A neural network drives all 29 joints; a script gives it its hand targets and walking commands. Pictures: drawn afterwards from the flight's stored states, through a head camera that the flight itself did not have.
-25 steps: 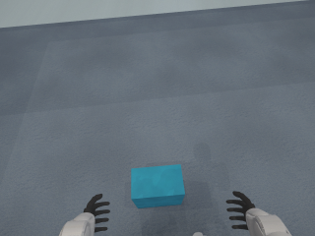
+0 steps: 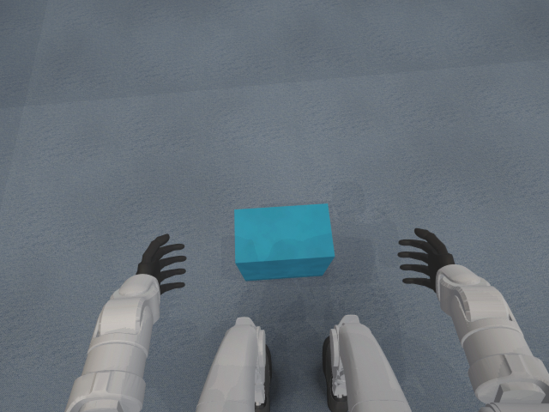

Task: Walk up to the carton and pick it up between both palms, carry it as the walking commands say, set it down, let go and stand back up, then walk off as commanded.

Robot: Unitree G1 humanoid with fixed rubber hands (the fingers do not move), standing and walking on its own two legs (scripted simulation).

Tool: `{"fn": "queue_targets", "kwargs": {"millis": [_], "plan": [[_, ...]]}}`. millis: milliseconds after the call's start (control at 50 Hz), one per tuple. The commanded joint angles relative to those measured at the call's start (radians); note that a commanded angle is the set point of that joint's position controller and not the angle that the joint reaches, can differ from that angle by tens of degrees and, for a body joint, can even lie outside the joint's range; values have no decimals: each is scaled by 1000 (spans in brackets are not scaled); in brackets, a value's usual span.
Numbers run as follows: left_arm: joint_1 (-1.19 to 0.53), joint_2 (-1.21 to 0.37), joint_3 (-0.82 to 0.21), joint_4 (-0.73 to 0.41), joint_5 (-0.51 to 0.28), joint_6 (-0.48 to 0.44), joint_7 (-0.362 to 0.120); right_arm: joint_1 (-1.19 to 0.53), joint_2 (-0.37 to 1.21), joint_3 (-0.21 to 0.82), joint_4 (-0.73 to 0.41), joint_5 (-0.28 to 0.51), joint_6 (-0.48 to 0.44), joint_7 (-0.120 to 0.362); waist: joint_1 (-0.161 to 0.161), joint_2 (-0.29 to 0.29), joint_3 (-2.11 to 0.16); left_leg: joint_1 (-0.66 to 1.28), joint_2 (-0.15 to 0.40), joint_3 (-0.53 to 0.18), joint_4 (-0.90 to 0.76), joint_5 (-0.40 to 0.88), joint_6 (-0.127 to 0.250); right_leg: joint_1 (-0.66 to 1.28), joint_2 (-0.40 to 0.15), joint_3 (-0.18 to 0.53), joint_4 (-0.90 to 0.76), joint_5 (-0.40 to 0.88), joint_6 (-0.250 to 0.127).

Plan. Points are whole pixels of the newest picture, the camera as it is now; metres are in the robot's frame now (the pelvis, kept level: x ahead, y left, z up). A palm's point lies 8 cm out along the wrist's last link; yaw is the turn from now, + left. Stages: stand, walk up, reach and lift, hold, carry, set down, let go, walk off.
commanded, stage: reach and lift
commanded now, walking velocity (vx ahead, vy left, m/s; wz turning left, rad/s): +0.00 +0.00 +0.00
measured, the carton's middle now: (282, 246) +0.47 +0.02 -0.53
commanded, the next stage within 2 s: none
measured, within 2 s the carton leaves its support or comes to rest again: neither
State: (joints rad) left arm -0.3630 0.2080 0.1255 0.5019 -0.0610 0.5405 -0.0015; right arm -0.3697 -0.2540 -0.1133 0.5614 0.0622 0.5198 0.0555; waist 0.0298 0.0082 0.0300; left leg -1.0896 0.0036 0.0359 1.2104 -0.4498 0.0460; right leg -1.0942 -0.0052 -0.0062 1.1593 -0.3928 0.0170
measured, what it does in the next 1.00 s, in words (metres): lowers itself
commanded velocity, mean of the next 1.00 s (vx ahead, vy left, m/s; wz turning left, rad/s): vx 0.00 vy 0.00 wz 0.00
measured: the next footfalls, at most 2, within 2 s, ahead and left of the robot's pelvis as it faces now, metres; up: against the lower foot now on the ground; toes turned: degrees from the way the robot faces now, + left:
none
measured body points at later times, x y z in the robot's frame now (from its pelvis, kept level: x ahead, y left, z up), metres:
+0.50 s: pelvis -0.02 -0.01 -0.03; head +0.28 +0.01 +0.31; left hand +0.46 +0.26 -0.14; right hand +0.48 -0.19 -0.14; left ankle +0.07 +0.09 -0.63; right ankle +0.09 -0.13 -0.63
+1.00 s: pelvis -0.03 -0.01 -0.08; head +0.33 +0.02 +0.18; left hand +0.48 +0.26 -0.23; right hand +0.49 -0.19 -0.24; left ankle +0.07 +0.09 -0.63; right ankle +0.09 -0.14 -0.63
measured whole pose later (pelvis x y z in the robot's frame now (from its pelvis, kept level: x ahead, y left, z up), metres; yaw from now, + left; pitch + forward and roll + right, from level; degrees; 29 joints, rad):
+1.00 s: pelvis -0.03 -0.01 -0.08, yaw +2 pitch +26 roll -3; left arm -1.20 0.49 0.15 0.75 -0.23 0.21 0.02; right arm -1.13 -0.34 -0.22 0.66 0.19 0.23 -0.11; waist 0.03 0.00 0.52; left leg -1.50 -0.02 -0.02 1.52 -0.48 0.02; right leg -1.48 0.01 -0.02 1.47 -0.45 0.02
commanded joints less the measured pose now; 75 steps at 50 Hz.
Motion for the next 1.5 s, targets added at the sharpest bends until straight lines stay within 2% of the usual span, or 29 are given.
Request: {"fn": "queue_targets", "kwargs": {"millis": [0, 40, 100, 140, 240, 280, 380, 440, 480, 520, 560, 600, 620, 640, 660, 700, 740, 780, 860, 920, 960, 1020, 1080, 1120, 1180, 1260, 1320, 1460, 1480], "plan": [[-378, 126, 36, -134, -20, -19, 21, -384, -228, -76, -79, -2, -34, 1, -7, 54, -608, 379, 19, -121, -335, -93, -69, 185, 53, -53, -115, -53, -37], [-455, 140, 49, -78, -27, -28, 31, -479, -226, -74, -30, -2, -44, -1, 5, 19, -622, 348, 17, -125, -332, -112, -62, 185, 52, -52, -104, -58, -33], [-588, 191, 79, -14, -37, -57, 33, -621, -214, -67, 14, 4, -68, -15, 20, -40, -680, 288, 1, -97, -302, -99, -53, 213, 46, -39, -106, -72, -27], [-674, 225, 94, 22, -43, -82, 32, -700, -214, -72, 49, 3, -86, -31, 24, -54, -735, 260, -10, -70, -276, -72, -54, 231, 45, -33, -102, -72, -26], [-802, 277, 98, 94, -55, -157, 27, -815, -244, -107, 97, -8, -148, -74, 11, -12, -929, 279, -22, -46, -227, 38, -72, 246, 53, -32, -81, -7, -23], [-839, 291, 104, 120, -64, -196, 19, -838, -234, -112, 111, -11, -180, -90, 5, -17, -983, 264, -34, -28, -199, 119, -76, 248, 55, -27, -83, 28, -23], [-931, 366, 118, 115, -83, -305, 2, -898, -254, -142, 82, 3, -269, -123, -10, 7, -1181, 307, -48, -34, -139, 326, -76, 242, 59, -17, -54, 166, -11], [-988, 413, 126, 112, -95, -343, -7, -940, -266, -141, 41, 28, -302, -134, 2, 3, -1302, 331, -54, -41, -117, 400, -64, 242, 61, -12, -43, 211, -3], [-1034, 437, 128, 84, -108, -355, -11, -960, -279, -142, 8, 46, -310, -137, 9, 28, -1422, 388, -58, -46, -94, 479, -60, 265, 64, -7, -28, 262, -7], [-1022, 445, 120, 44, -129, -345, -11, -942, -280, -128, -54, 80, -302, -137, 7, 25, -1593, 519, -60, -59, -69, 607, -55, 334, 71, -12, -17, 354, -11], [-991, 435, 98, 7, -162, -321, -8, -913, -276, -105, -120, 118, -277, -139, -5, 33, -1740, 629, -60, -67, -41, 720, -58, 424, 78, -15, 1, 455, -21], [-949, 434, 81, -90, -196, -292, 0, -898, -284, -93, -249, 140, -250, -145, -18, 28, -1945, 740, -67, -72, -8, 898, -64, 585, 91, -11, 24, 641, -37], [-937, 444, 96, -202, -180, -304, 8, -898, -288, -96, -357, 142, -273, -150, -14, 45, -2031, 769, -68, -73, 27, 1090, -71, 592, 105, -14, 62, 809, -28], [-913, 442, 115, -285, -166, -311, 10, -852, -329, -130, -384, 116, -284, -149, -33, 60, -2039, 800, -62, -90, 49, 1184, -75, 521, 110, -12, 75, 839, -28], [-928, 440, 130, -240, -156, -314, 7, -845, -327, -134, -307, 99, -288, -146, -26, 61, -1955, 787, -55, -98, 73, 1159, -71, 382, 110, -9, 80, 744, -19], [-946, 449, 144, -254, -139, -320, 4, -847, -311, -154, -326, 93, -293, -142, -21, 44, -1933, 812, -47, -108, 70, 1071, -62, 270, 107, -27, 74, 595, -16], [-940, 460, 150, -161, -134, -332, 3, -850, -259, -143, -283, 96, -299, -143, 0, 0, -1832, 680, -53, -96, 64, 954, -48, 272, 99, -24, 84, 555, -9], [-935, 466, 158, -98, -131, -356, 6, -867, -244, -149, -264, 90, -321, -152, 16, -17, -1803, 574, -63, -86, 83, 928, -47, 289, 97, -17, 123, 585, -8], [-1053, 474, 119, -3, -148, -384, 14, -929, -268, -164, -142, 101, -343, -167, -10, 38, -1721, 492, -59, -94, 148, 796, -55, 124, 94, -24, 188, 443, -12], [-1116, 460, 63, 66, -170, -377, 26, -965, -283, -161, -62, 119, -341, -170, -42, 66, -1669, 450, -48, -103, 196, 696, -64, 19, 94, -36, 235, 346, -15], [-1151, 475, 50, 105, -180, -368, 32, -1021, -291, -139, -45, 139, -333, -172, -31, 53, -1637, 372, -44, -94, 230, 604, -61, -8, 91, -35, 276, 283, -13], [-1216, 516, 52, 123, -179, -349, 38, -1108, -308, -113, -36, 159, -312, -180, -9, 25, -1627, 233, -45, -72, 279, 444, -47, 0, 87, -30, 344, 200, -9], [-1288, 553, 37, 105, -188, -317, 41, -1189, -332, -97, -44, 171, -277, -194, -11, 28, -1651, 147, -46, -60, 327, 304, -39, -10, 84, -36, 410, 114, -10], [-1322, 569, 33, 85, -186, -296, 45, -1223, -349, -100, -49, 174, -255, -203, -10, 52, -1668, 119, -44, -56, 356, 242, -39, -33, 84, -41, 448, 72, -13], [-1348, 588, 39, 69, -185, -267, 54, -1267, -372, -97, -56, 177, -227, -214, -4, 45, -1671, 65, -39, -51, 398, 165, -37, -52, 77, -45, 501, 24, -12], [-1364, 602, 54, 25, -186, -252, 62, -1294, -379, -96, -75, 184, -213, -225, 4, 41, -1676, 20, -33, -42, 459, 147, -36, -80, 71, -45, 560, 11, -12], [-1347, 585, 53, 42, -195, -256, 63, -1292, -376, -95, -56, 182, -225, -228, -4, 44, -1626, -24, -26, -42, 512, 147, -38, -145, 67, -47, 606, 2, -13], [-1288, 518, 25, 75, -215, -308, 73, -1220, -354, -99, 11, 165, -290, -219, -34, 65, -1544, -35, -21, -58, 619, 273, -51, -298, 60, -58, 713, 48, -9], [-1286, 511, 25, 53, -216, -319, 77, -1213, -353, -100, -5, 165, -303, -217, -34, 64, -1556, -19, -21, -61, 634, 304, -53, -308, 60, -61, 726, 64, -8]]}}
